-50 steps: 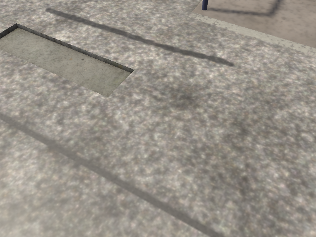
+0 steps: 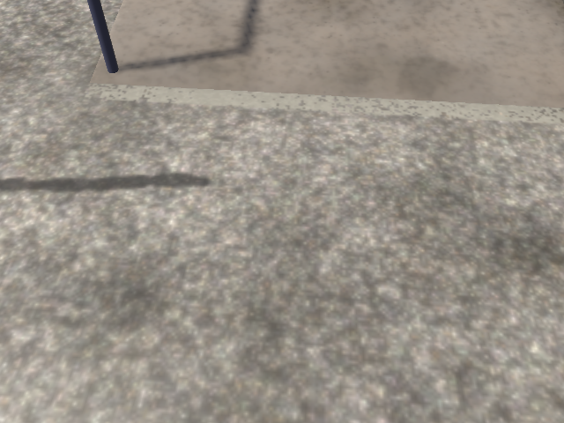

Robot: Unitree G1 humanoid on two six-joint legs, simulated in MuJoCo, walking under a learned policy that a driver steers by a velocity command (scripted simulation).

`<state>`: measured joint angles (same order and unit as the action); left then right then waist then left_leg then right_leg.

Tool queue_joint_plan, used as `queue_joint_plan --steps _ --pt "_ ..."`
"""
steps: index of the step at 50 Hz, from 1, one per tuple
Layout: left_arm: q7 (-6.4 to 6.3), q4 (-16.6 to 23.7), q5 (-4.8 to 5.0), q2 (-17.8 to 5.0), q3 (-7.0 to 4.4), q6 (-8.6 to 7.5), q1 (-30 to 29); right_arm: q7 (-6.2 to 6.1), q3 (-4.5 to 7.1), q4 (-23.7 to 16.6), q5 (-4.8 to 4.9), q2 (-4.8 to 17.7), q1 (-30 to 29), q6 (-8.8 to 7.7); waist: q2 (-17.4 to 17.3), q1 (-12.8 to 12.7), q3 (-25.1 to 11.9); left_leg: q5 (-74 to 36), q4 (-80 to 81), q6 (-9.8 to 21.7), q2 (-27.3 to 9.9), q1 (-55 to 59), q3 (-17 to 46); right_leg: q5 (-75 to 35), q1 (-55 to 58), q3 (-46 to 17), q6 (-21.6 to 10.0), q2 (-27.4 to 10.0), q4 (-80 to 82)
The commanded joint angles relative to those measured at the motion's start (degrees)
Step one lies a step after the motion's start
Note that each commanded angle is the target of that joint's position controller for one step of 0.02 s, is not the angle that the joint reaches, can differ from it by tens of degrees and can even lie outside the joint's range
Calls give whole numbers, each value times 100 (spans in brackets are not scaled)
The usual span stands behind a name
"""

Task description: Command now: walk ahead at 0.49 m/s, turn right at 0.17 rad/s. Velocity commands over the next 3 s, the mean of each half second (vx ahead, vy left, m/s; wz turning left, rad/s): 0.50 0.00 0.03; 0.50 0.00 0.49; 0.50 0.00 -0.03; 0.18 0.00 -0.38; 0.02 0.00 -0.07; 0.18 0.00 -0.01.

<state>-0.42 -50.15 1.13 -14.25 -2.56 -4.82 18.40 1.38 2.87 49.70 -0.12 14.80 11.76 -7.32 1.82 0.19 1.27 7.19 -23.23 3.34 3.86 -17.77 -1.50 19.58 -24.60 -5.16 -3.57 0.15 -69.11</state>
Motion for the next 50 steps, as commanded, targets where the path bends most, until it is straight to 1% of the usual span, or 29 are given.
queue_joint_plan --steps 1,4,6,9,13,15,16,17,18,19,20,21,22,23,25,26,28,32,36,40,41,43,44,45,46,47,48,49,50 --pt "-10 373 -40 -283 -87 -46 180 28 32 -177 -23 369 86 -60 -549 -129 -223 -181 1498 1063 -1542 745 1757 -387 -966 -56 22 -675 239" --pt "-31 621 -109 -223 -35 -33 -329 -20 98 -24 20 683 390 -52 -475 -49 -11 -698 1715 1174 -1574 642 1348 -914 -1340 118 187 -805 1114" --pt "-13 773 -122 -196 1 -57 -791 -65 108 30 55 763 555 0 -436 80 26 -845 1734 1072 -1486 727 1083 -1566 -1383 208 236 -786 1934" --pt "45 930 -74 -161 42 -95 -1411 -93 97 133 120 853 850 63 -494 293 98 -877 1641 862 -1313 746 707 -2306 -990 434 278 -559 3021" --pt "158 1204 6 -278 38 -124 -2030 -97 86 314 158 903 1249 161 -563 458 240 -676 1376 785 -1629 1372 851 -2133 -974 453 187 -425 3649" --pt "210 1297 2 -413 -10 -177 -2053 -117 97 351 166 943 1288 238 -589 333 244 -871 1072 700 -1781 1619 1061 -1705 -727 428 62 -337 3946" --pt "217 1256 -7 -514 -61 -208 -1802 -128 112 337 164 1010 1209 278 -641 137 127 -1279 779 640 -1778 1637 1094 -1544 -292 495 -1 -229 4096" --pt "195 1086 -27 -706 -172 -228 -1185 -134 95 296 150 1002 1102 304 -607 -218 -216 -2032 96 521 -1557 1522 952 -1488 603 597 -114 -88 4279" --pt "139 828 -71 -1069 -324 -244 -121 -130 22 186 77 830 999 294 -449 -676 -948 -1946 -1206 328 -1215 827 707 -1643 2181 253 -355 -472 4114" --pt "87 708 -192 -1694 -481 -203 795 -117 -152 -6 10 250 1340 205 712 -794 -1945 41 -3468 -59 -431 -1238 188 -1464 4521 -1682 -983 -1985 4126" --pt "109 618 -177 -1462 -425 -146 1011 -107 -201 80 164 113 1710 97 1565 -708 -2535 2561 -4690 -119 -139 -2279 726 -664 4927 -3497 -1414 -2637 4920" --pt "114 660 -137 -997 -292 -156 653 -119 -12 50 312 771 1329 73 897 -689 -1654 2256 -5189 -65 -462 -2696 1007 -376 4171 -2915 -1147 -2419 5076" --pt "118 734 -100 -772 -212 -163 176 -136 28 -70 317 825 919 92 617 -525 -1048 1712 -5109 -39 -735 -2709 847 -575 3344 -2034 -932 -2198 5215" --pt "147 743 -105 -586 -153 -182 -258 -165 42 -96 245 724 725 148 305 -339 -639 1283 -4823 -80 -928 -2473 782 -870 2590 -1426 -817 -1927 5482" --pt "177 690 -154 -418 -126 -246 -659 -170 82 -73 191 498 849 326 459 -20 -276 777 -4458 -120 -1149 -1922 786 -1280 1733 -560 -665 -1575 5916" --pt "179 634 -172 -423 -145 -281 -684 -156 76 -65 199 363 897 393 411 45 -215 630 -4448 -140 -1147 -1827 758 -1625 1560 -266 -686 -1511 6027" --pt "145 507 -208 -529 -197 -321 -615 -158 104 -170 193 306 787 474 245 112 -94 254 -4307 -171 -1144 -2035 826 -2220 1515 220 -710 -1486 6114" --pt "23 314 -218 -680 -247 -273 -431 -95 122 -441 146 267 214 469 118 15 94 -743 -3167 -216 -1074 -2402 833 -2527 1779 874 -661 -1436 6191" --pt "-55 180 -157 -888 -296 -189 -135 67 49 -789 107 152 -651 443 -14 -308 353 -1210 -2079 -132 -1034 -2410 359 -2493 2157 1298 -580 -1534 6212" --pt "-69 28 -66 -1001 -340 -18 173 214 29 -1191 138 155 -1235 439 -1 -462 500 -605 -1577 53 -949 -2659 15 -2989 2991 1525 -492 -1757 5816" --pt "-73 28 -47 -1052 -353 24 145 246 43 -1271 147 184 -1262 442 46 -408 463 -340 -1493 132 -861 -2510 -121 -3472 3091 1612 -439 -1777 5618" --pt "-108 85 -20 -1234 -396 93 11 269 136 -1342 154 357 -1007 469 298 -147 116 239 -1474 341 -472 -1728 -501 -5407 3160 1788 -312 -1748 4885" --pt "-130 113 -12 -1313 -415 140 -60 260 234 -1270 171 528 -529 483 406 148 -191 487 -1461 477 -220 -1059 -645 -6238 3102 1858 -250 -1698 4152" --pt "-145 147 17 -1345 -412 175 -178 214 402 -1077 183 813 315 485 340 637 -638 204 -1051 682 30 180 -667 -6284 2698 1971 -99 -1514 3009" --pt "-161 256 -43 -1246 -363 134 -164 84 623 -846 166 1307 1250 533 -127 1044 -1141 59 -782 980 -379 1970 260 -4698 1336 1955 176 -1257 1308" --pt "-42 562 -245 -253 -68 -45 428 23 698 -876 173 1946 1101 501 -1674 260 -1560 515 -420 2022 -1934 3916 3459 1115 -1367 1443 517 -84 -770" --pt "50 700 -11 -661 -103 -329 -136 35 571 -1023 100 1551 1381 428 -1100 665 -2382 1130 553 2323 -2383 4272 5018 1460 -2030 43 426 129 -1433" --pt "86 892 191 -915 -179 -439 -763 50 477 -965 58 1195 1191 362 -779 737 -1543 689 664 1949 -2198 3780 4131 888 -2501 -45 274 -170 -1286" --pt "57 864 136 -852 -149 -470 -751 49 400 -1005 108 937 772 331 -324 432 -1047 140 630 1687 -1968 2865 3270 329 -2264 2 194 -469 -733"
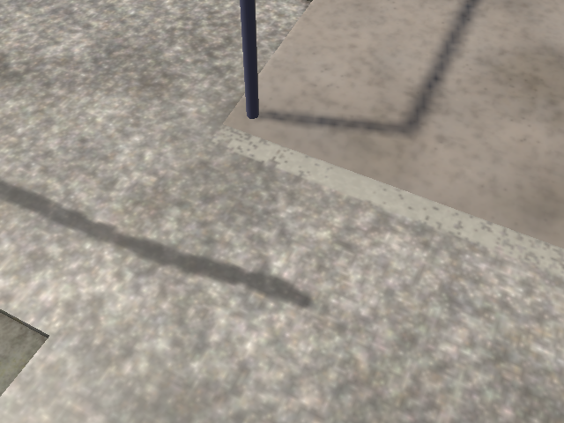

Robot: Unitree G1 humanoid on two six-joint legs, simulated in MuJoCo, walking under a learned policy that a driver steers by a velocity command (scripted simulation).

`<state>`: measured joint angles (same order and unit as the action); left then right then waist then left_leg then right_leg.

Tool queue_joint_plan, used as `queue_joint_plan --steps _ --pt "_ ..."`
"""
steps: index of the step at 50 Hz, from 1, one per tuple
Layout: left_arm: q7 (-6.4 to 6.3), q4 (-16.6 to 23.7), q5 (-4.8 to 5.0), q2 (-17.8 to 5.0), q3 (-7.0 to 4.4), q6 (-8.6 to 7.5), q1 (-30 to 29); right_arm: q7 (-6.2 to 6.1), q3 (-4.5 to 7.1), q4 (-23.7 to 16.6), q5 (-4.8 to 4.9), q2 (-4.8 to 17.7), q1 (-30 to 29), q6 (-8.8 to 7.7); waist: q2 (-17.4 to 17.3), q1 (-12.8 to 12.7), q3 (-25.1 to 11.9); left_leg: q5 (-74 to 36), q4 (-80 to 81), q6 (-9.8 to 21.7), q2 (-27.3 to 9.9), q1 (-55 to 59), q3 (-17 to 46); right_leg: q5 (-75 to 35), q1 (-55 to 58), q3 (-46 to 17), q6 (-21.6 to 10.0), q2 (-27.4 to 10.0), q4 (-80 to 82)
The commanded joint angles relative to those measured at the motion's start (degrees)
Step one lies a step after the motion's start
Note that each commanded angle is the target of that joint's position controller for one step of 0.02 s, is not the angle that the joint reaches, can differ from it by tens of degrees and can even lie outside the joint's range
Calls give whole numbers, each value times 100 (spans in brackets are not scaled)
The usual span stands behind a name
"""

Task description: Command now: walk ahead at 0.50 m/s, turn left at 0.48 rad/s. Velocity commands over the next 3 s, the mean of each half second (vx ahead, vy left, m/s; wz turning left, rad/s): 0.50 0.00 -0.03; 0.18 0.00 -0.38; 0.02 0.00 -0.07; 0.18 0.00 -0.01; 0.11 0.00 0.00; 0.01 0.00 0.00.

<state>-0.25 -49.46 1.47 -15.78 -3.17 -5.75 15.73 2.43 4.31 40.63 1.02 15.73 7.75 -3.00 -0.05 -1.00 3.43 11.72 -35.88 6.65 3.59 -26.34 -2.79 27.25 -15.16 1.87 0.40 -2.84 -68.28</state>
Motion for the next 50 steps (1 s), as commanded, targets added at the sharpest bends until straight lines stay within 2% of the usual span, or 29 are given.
queue_joint_plan --steps 1,2,3,5,8,11,14,18,19,21,22,23,24,25,26,27,28,29,31,33,35,38,42,44,46,47,48,49,50 --pt "-7 675 -39 -713 -121 -338 -417 -61 175 -199 -10 597 709 -104 59 289 -928 -962 1940 1163 -1710 2843 2745 -718 -2760 -632 -165 -386 -345" --pt "-5 628 -96 -756 -166 -250 -246 -78 110 -290 -79 438 475 -116 -37 94 -825 -1415 2069 1085 -1557 2287 2376 -914 -2320 -660 -127 -531 -77" --pt "6 611 -122 -718 -178 -159 -144 -85 99 -302 -102 428 424 -130 -71 0 -777 -1652 2202 1067 -1470 1963 2213 -1018 -2068 -628 -71 -566 107" --pt "-4 638 -185 -525 -146 -38 -149 -116 122 -201 -74 569 559 -189 -76 -51 -655 -2241 2378 1085 -1381 1586 1795 -1288 -1977 -490 78 -558 533" --pt "-6 760 -168 -395 -85 31 -590 -201 131 -32 -79 675 797 -215 -226 108 -428 -2592 2518 875 -1226 1627 1177 -2292 -2326 -375 168 -564 1473" --pt "69 841 -100 -295 -27 -3 -1056 -231 98 86 -89 682 967 -222 -314 361 -305 -2149 2607 557 -1086 1764 733 -3435 -2199 -258 34 -431 2616" --pt "161 983 -29 -282 8 -18 -1492 -229 103 255 -99 778 1150 -247 -326 575 -117 -1696 2692 472 -1306 2162 659 -3771 -2252 -208 -99 -294 3219" --pt "335 1227 -4 -319 16 -41 -1807 -261 126 452 -97 814 1279 -156 -272 629 51 -2317 2329 397 -1701 3195 522 -3000 -2815 -256 -357 -108 3554" --pt "380 1263 -13 -332 12 -49 -1769 -285 136 458 -89 846 1229 -122 -306 564 2 -2794 2147 334 -1748 3351 449 -2735 -2751 -192 -438 -38 3597" --pt "408 1233 -48 -495 -65 -24 -1344 -346 166 390 -95 986 1027 -60 -513 285 -405 -4757 1439 179 -1695 3450 233 -2173 -1972 152 -631 309 3554" --pt "392 1131 -63 -684 -167 1 -795 -381 171 354 -96 1043 935 -9 -562 -26 -763 -5639 664 82 -1588 3380 92 -2026 -1219 320 -760 547 3586" --pt "344 955 -70 -943 -305 21 47 -419 146 300 -84 1031 832 18 -414 -486 -1198 -5512 -541 -109 -1370 2804 -116 -2411 77 191 -970 617 3852" --pt "262 902 -143 -1541 -456 56 815 -453 30 104 -224 770 1060 -52 542 -612 -1898 -3329 -2610 -427 -916 1201 -290 -3427 1963 -1511 -1538 -608 3706" --pt "256 1006 -122 -1549 -426 45 671 -336 -166 24 -258 194 1542 -208 1752 -186 -2621 2006 -4563 -835 363 -943 342 -3625 3675 -4511 -2640 -1819 4457" --pt "238 1044 -101 -1137 -321 83 656 -229 -61 4 -122 788 1173 -375 936 -485 -2619 1989 -4905 -712 -39 -1426 1162 -3629 3654 -4227 -2347 -1617 4616" --pt "203 1161 -125 -945 -262 113 311 -197 -60 -206 29 843 655 -427 557 -432 -1891 1684 -4697 -683 -300 -1578 1074 -4227 2944 -3297 -2097 -1441 4554" --pt "205 1230 -101 -885 -241 136 -6 -225 -70 -260 -42 794 441 -419 -142 -220 -1242 1486 -4247 -726 -500 -1529 912 -4938 1983 -2663 -1941 -1204 4621" --pt "173 1305 -82 -791 -219 154 -197 -283 -19 -302 -164 856 372 -352 -306 -68 -1028 1333 -3803 -781 -669 -1271 856 -5205 1337 -2336 -1847 -1057 4721" --pt "141 1382 -155 -818 -218 204 -416 -336 -21 -346 -186 733 590 -176 -12 237 -816 1231 -3270 -911 -709 -771 788 -5523 432 -2030 -1824 -778 4950" --pt "87 1373 -160 -979 -271 227 -471 -407 -78 -316 -191 545 735 -68 202 339 -864 974 -2559 -1076 -607 -585 647 -5990 42 -1689 -1779 -588 4950" --pt "12 1353 -111 -1084 -311 314 -436 -456 -104 -334 -215 484 600 -8 312 294 -1059 442 -1934 -1191 -472 -430 607 -5912 -75 -1529 -1639 -432 4821" --pt "-95 1323 -37 -990 -281 482 -409 -433 -120 -348 -171 456 274 39 488 142 -1274 -430 -1145 -1229 -364 -213 620 -5137 2 -1461 -1323 -286 4639" --pt "-128 1238 -108 -873 -217 592 -224 -345 -100 -485 -134 507 -227 5 672 -113 -1156 -453 -353 -1112 -346 -120 676 -4308 328 -1859 -1238 -454 4370" --pt "-122 1244 -115 -810 -177 601 -268 -305 -58 -517 -154 565 -216 -61 742 -72 -1067 -299 157 -933 -317 73 662 -4041 472 -2134 -1184 -532 4102" --pt "-116 1258 -116 -638 -101 563 -343 -294 -30 -480 -229 582 19 -160 689 145 -981 -1634 1272 -613 -520 996 753 -3336 243 -2162 -847 -227 3762" --pt "-103 1307 -251 -379 -14 502 -165 -337 5 -546 -343 870 124 -186 121 31 -1252 -3424 1178 -295 -1374 1791 1482 -2371 -119 -1811 -564 161 3175" --pt "-100 1199 -247 -265 16 460 515 -371 17 -517 -419 947 77 -112 -1065 -341 -1417 -4732 983 614 -2216 2426 2372 -32 -817 -1261 -197 757 2527" --pt "-104 1221 -263 -560 -19 486 321 -367 -81 -400 -326 482 340 -63 -1288 -78 -1548 -4202 1210 1095 -2592 2379 3029 848 -1024 -1084 79 543 2081" --pt "-112 1275 -190 -803 -101 551 -50 -336 -114 -373 -267 419 432 -44 -1050 130 -1403 -3558 1323 1064 -2424 2362 3008 998 -1190 -1045 208 470 1600"
Over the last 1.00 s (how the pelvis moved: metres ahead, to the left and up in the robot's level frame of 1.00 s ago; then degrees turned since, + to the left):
0.53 0.02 -0.02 21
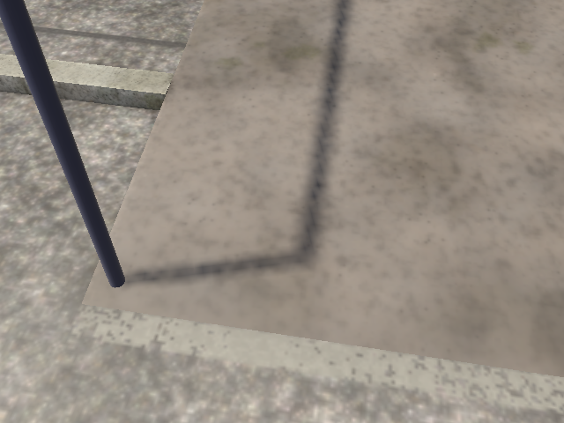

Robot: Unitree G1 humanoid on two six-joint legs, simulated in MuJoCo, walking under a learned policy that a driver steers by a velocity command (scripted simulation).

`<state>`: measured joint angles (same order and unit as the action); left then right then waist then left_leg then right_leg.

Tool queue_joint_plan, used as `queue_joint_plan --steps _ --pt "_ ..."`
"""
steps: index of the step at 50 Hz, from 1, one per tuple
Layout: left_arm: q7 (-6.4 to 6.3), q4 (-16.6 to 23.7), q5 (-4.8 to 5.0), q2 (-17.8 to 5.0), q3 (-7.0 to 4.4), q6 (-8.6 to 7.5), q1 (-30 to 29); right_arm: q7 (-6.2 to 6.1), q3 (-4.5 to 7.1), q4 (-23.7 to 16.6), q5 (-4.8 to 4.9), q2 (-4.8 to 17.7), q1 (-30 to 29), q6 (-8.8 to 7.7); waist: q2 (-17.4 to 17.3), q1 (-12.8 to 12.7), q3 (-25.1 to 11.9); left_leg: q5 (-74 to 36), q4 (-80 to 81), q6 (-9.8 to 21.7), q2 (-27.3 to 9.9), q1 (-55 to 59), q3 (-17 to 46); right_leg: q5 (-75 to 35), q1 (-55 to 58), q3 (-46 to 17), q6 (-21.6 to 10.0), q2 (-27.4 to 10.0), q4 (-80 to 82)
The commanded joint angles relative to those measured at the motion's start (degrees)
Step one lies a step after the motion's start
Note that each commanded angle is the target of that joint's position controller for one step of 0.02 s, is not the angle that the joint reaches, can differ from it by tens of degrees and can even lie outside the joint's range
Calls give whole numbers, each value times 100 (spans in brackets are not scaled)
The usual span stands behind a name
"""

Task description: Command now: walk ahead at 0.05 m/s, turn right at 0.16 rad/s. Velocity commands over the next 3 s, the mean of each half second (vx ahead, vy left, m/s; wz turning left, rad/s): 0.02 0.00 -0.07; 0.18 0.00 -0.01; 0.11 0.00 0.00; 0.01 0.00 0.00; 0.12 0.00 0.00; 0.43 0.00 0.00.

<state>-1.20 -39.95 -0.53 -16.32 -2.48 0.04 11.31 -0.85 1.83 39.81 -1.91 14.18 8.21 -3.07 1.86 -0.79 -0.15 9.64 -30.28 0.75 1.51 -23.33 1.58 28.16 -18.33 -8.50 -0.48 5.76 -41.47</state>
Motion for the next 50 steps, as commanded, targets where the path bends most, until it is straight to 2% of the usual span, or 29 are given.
queue_joint_plan --steps 1,3,4,6,8,10,11,12,13,14,16,19,31,32,33,34,35,37,39,40,41,42,43,44,45,46,47,48,50 --pt "-40 303 47 -747 -206 61 215 8 172 -268 49 715 351 -3 -1001 132 -977 -2759 810 1495 -2047 1993 2406 846 -1019 50 400 -423 -1493" --pt "-44 210 53 -625 -212 224 270 14 188 -320 106 824 -64 57 -829 -22 -659 -1979 959 1204 -1749 1358 1863 477 -812 87 528 -619 -1496" --pt "-37 152 68 -428 -159 251 347 27 181 -329 95 790 -265 105 -892 -117 -535 -1734 1020 1032 -1448 1015 1461 321 -501 268 547 -625 -1010" --pt "-22 61 64 -174 -83 228 327 39 173 -274 94 695 -253 190 -1139 -28 -539 -1559 988 946 -1126 880 1026 -156 -17 566 551 -568 -145" --pt "-4 -38 74 -185 -109 204 392 34 162 -205 123 665 -151 232 -1195 -34 -665 -1140 857 949 -1068 973 949 -969 415 704 481 -528 768" --pt "12 -83 2 -233 -114 186 361 40 118 -112 163 552 40 220 -1089 -27 -612 -288 803 661 -938 789 910 -1788 900 719 287 -532 1659" --pt "1 2 -86 -440 -140 180 280 58 90 -67 128 499 139 177 -826 29 -565 287 703 382 -854 533 854 -2068 1082 373 133 -859 1637" --pt "-19 23 -83 -746 -206 185 177 93 92 -89 59 496 270 129 -204 278 -395 777 588 149 -515 394 514 -1923 823 135 -121 -1104 1501" --pt "14 -78 -61 -568 -193 159 189 101 77 -75 23 418 108 109 217 224 -256 762 450 -62 -268 759 152 -906 179 105 -280 -1049 1676" --pt "36 -69 -81 -348 -128 111 131 89 94 -60 35 458 -56 107 201 165 -75 505 285 -134 -248 977 115 -475 -151 91 -246 -1001 1859" --pt "27 -115 -87 -313 -103 2 93 28 114 10 92 435 -52 138 250 186 76 94 159 -70 -288 1104 148 -670 -315 159 -83 -935 1891" --pt "5 -225 -38 -300 -89 -108 309 -19 141 126 116 430 75 157 130 158 18 -284 104 -23 -307 1172 177 -1125 -166 234 -14 -882 1730" --pt "-59 -506 2 -129 -45 -130 605 -136 201 728 173 429 218 229 -170 112 36 -715 22 -146 -329 1253 186 -1764 118 361 -33 -738 1600" --pt "-60 -596 13 -114 -51 -119 747 -138 193 836 176 384 324 243 -115 100 -79 -171 -33 -144 -229 1278 67 -1198 186 378 -71 -707 1687" --pt "-65 -639 52 -226 -93 -95 809 -139 206 907 206 396 347 253 39 70 35 764 -247 -127 -30 1085 -146 -325 153 269 -213 -728 1820" --pt "-66 -635 84 -377 -141 -81 848 -135 216 917 237 408 283 236 288 12 265 1561 -527 -110 127 691 -329 688 91 -68 -438 -916 2078" --pt "-69 -619 113 -510 -175 -97 940 -120 220 853 277 417 112 171 555 -85 551 1827 -901 -80 165 158 -444 1561 127 -661 -710 -1316 2480" --pt "-84 -625 189 -745 -245 -201 937 -46 197 686 379 366 -233 -55 894 -159 1136 1564 -1454 131 -117 -507 -278 1936 102 -1828 -1217 -2149 3043" --pt "-73 -619 199 -643 -216 -289 690 63 195 758 415 343 -38 -251 892 53 1152 1616 -869 374 -297 -348 -201 997 295 -1608 -1175 -2164 2850" --pt "-49 -589 225 -571 -194 -281 457 117 215 970 418 341 420 -310 789 306 941 1255 -133 443 -204 546 -312 595 67 -1144 -962 -1888 2584" --pt "-23 -577 208 -469 -176 -281 337 156 284 1287 354 403 1032 -317 584 522 596 610 69 400 -77 1639 -286 -2 -322 -670 -763 -1539 2139" --pt "-25 -433 190 -209 -99 -319 104 161 414 1467 317 806 1627 -324 -262 730 401 1129 694 634 -669 2274 854 -685 -840 164 -380 -914 842" --pt "-69 -205 198 -64 -84 -408 45 219 567 1577 311 1439 2251 -336 -1853 852 134 1666 1706 1403 -1857 3082 3254 -325 -1835 871 9 -219 -1103" --pt "-64 -157 282 -310 -149 -501 43 239 419 1504 208 1097 2101 -375 -1628 739 142 1677 2050 1723 -2321 3133 4213 456 -2487 255 -43 -322 -2222" --pt "-6 -239 340 -380 -176 -561 185 220 326 1394 212 815 1663 -395 -1133 491 431 1485 1897 1575 -2237 2974 3578 81 -2758 122 -201 -651 -2670" --pt "31 -341 321 -318 -166 -597 237 210 294 1293 215 720 1411 -391 -808 394 410 1406 1906 1359 -1980 2893 2946 -474 -2793 208 -330 -876 -2650" --pt "37 -350 260 -322 -192 -606 129 201 247 1233 223 666 1200 -366 -615 326 536 483 1935 1202 -1836 2741 2415 -863 -2788 324 -346 -1012 -2426" --pt "54 -369 178 -361 -235 -582 63 184 171 1235 201 491 1142 -326 -597 276 470 -772 1914 1036 -1621 2600 1806 -1093 -2497 438 -306 -1105 -2178" --pt "113 -416 120 -137 -208 -505 142 128 127 1349 179 442 1339 -223 -720 227 236 -2746 1746 937 -1322 2515 960 -1312 -2020 748 -111 -995 -1659"
Over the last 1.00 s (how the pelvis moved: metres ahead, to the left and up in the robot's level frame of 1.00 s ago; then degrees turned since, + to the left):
0.47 -0.04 0.01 -18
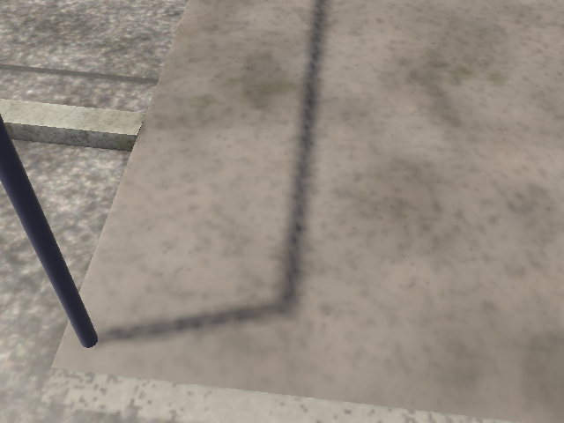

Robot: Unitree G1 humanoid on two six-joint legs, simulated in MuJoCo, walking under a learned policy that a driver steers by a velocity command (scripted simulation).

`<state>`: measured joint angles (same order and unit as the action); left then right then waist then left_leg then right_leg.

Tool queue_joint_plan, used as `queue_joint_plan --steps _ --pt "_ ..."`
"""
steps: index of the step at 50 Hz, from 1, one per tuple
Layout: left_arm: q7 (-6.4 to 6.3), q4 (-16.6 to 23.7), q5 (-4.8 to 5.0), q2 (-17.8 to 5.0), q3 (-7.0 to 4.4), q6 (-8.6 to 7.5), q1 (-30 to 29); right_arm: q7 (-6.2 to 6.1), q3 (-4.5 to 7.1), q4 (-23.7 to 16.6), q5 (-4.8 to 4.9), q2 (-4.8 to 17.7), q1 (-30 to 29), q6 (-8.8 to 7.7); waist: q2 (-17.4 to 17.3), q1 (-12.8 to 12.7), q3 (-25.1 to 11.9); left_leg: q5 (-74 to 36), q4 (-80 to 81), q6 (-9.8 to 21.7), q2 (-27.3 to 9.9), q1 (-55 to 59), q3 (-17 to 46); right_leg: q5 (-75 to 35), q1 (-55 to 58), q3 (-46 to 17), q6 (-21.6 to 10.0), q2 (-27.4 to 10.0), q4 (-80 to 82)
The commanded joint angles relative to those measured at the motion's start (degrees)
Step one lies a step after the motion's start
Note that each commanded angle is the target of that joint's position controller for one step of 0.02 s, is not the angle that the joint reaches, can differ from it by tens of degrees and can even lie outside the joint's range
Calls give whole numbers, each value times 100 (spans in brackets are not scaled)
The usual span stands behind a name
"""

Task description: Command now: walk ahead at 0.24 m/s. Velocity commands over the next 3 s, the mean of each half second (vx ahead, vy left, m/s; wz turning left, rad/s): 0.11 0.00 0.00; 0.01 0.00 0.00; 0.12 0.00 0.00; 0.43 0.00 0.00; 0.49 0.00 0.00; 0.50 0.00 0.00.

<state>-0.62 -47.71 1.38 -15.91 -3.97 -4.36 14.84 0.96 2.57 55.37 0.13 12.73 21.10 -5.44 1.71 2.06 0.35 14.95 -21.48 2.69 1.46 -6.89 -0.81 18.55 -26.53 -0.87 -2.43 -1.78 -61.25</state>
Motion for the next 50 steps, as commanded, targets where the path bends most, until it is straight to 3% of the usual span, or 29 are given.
queue_joint_plan --steps 1,4,6,8,10,11,12,13,14,15,16,18,21,24,26,27,28,30,33,36,50 --pt "62 392 -80 -65 -26 -25 -322 -101 51 -169 -27 646 96 60 -694 -51 147 -3804 818 745 -1239 814 933 -471 -1088 97 193 -177 659" --pt "58 537 -77 134 85 48 -848 -222 74 -148 -50 924 -12 177 -706 -1 79 -4113 745 678 -1065 276 423 -1104 -327 285 368 -20 1988" --pt "62 550 -59 -12 67 91 -989 -234 95 -69 -32 1025 55 216 -850 44 13 -4016 686 686 -1144 105 431 -1515 105 279 373 73 2392" --pt "68 555 -63 -172 37 108 -1041 -225 92 -25 25 986 -69 217 -870 -32 42 -3881 545 650 -1265 76 529 -1671 341 129 244 67 2658" --pt "69 454 -125 -345 -31 85 -792 -226 99 -25 94 969 -339 217 -760 -289 -36 -3661 158 503 -1251 130 591 -1896 817 88 29 114 3181" --pt "45 309 -181 -479 -98 67 -507 -222 96 -9 91 937 -333 216 -602 -416 -184 -3659 -237 389 -1048 119 556 -2254 1335 160 -93 229 3523" --pt "-6 229 -218 -776 -181 48 -202 -211 80 24 4 881 -136 196 -230 -477 -451 -3078 -855 148 -732 -161 381 -3918 2107 -200 -259 -166 3593" --pt "-32 189 -286 -1062 -215 81 120 -190 -34 97 -150 490 506 163 598 -244 -1199 -858 -1957 -170 -260 -1173 188 -5635 3663 -1206 -880 -1163 3123" --pt "-1 82 -278 -651 -95 146 335 -195 -129 215 -85 241 727 225 1182 -338 -1761 2048 -3126 -430 2 -1468 272 -5338 3747 -2213 -1581 -1963 3536" --pt "55 61 -177 -404 -5 154 143 -197 -38 180 40 561 423 324 821 -332 -1438 2535 -3710 -504 -110 -1642 532 -3764 3113 -2398 -1535 -1818 3940" --pt "71 117 -129 -363 27 150 -349 -235 12 98 99 685 84 430 544 -231 -863 2338 -3930 -540 -272 -1886 477 -2597 2474 -2114 -1303 -1629 4193" --pt "68 201 -205 -336 67 135 -1048 -344 57 59 28 654 -210 614 366 -28 -338 1772 -3513 -602 -512 -1664 484 -1355 1384 -1609 -967 -1271 4613" --pt "16 117 -296 -354 65 188 -1253 -410 23 133 -28 461 -148 667 591 88 -315 1254 -2423 -606 -441 -835 264 -790 650 -1049 -848 -899 4786" --pt "-49 -21 -172 -374 73 241 -1233 -352 9 265 -68 401 -80 647 487 173 -425 -114 -1153 -458 -328 -62 54 127 401 -821 -752 -755 4724" --pt "-50 -212 -138 -212 135 262 -951 -305 12 226 -197 522 -216 656 231 122 -166 -486 -540 -243 -458 153 216 1100 116 -678 -306 -512 4666" --pt "-38 -249 -185 -233 132 272 -867 -322 28 142 -174 733 -324 652 -39 -29 92 -30 -231 -98 -729 -189 471 1194 162 -521 -85 -302 4488" --pt "-67 -235 -177 -186 117 298 -780 -317 84 223 -83 952 -519 617 -781 -259 320 1160 -51 47 -647 -1153 521 611 761 -105 85 40 4265" --pt "-111 -331 -196 -238 110 301 -778 -312 5 206 -109 625 -805 476 -885 -300 331 1283 310 -79 -614 -1633 552 -240 1505 -46 81 59 3816" --pt "-117 -544 -192 -231 108 303 -608 -293 -2 270 -61 584 -735 335 -545 -261 128 267 90 -199 -527 -1143 431 -923 1548 -68 -49 19 3713" --pt "-89 -667 -150 -206 114 293 -620 -296 -11 365 -39 575 -551 339 -350 -179 -34 -427 -92 -167 -470 -792 344 -1483 1571 -58 -53 1 3649" --pt "-151 -1144 -114 -279 107 436 -597 -291 -54 514 -31 465 -466 437 -194 -193 -32 -1143 -111 -154 -381 -553 195 -2078 1845 -68 -8 -22 3530"
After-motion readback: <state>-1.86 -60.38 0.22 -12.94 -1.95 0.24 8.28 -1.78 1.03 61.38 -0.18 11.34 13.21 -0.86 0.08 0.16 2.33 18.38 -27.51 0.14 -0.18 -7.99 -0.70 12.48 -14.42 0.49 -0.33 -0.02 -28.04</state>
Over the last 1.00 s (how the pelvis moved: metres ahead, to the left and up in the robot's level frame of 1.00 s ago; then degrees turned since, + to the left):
0.11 0.01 0.02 0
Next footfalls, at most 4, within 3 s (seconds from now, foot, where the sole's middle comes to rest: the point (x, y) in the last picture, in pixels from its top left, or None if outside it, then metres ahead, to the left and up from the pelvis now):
0.24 right None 0.23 -0.13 -0.78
0.52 left None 0.16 0.10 -0.78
1.96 left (240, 383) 0.61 0.08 -0.78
2.48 right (329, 281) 0.89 -0.16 -0.75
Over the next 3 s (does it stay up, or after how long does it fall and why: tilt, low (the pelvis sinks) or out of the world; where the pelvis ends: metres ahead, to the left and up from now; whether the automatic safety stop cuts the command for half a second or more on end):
stays up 0.99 -0.03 0.02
